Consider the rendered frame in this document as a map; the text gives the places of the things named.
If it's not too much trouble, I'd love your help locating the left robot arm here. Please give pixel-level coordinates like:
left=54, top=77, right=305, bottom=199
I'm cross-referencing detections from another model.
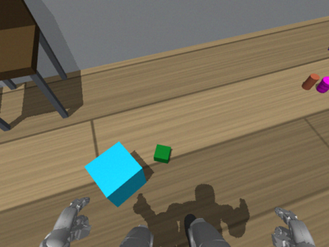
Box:
left=39, top=229, right=71, bottom=247

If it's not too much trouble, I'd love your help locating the chair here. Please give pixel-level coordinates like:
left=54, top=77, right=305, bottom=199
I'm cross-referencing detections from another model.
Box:
left=0, top=0, right=68, bottom=131

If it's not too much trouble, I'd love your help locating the right robot foot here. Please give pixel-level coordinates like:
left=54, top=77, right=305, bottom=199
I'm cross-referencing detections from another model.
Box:
left=184, top=214, right=196, bottom=247

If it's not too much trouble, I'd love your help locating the left robot hand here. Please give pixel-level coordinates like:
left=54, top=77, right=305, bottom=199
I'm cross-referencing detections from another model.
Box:
left=53, top=197, right=92, bottom=242

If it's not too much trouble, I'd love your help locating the right robot hand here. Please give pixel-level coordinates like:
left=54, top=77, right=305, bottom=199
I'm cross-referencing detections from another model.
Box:
left=271, top=207, right=315, bottom=247

